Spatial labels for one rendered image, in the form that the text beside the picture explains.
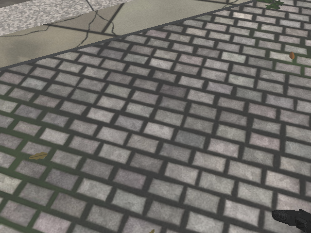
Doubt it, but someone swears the robot right hand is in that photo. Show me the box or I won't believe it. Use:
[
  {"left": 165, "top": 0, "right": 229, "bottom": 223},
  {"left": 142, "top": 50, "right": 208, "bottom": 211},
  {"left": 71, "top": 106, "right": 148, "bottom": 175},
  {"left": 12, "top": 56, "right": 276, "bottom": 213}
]
[{"left": 271, "top": 209, "right": 311, "bottom": 233}]

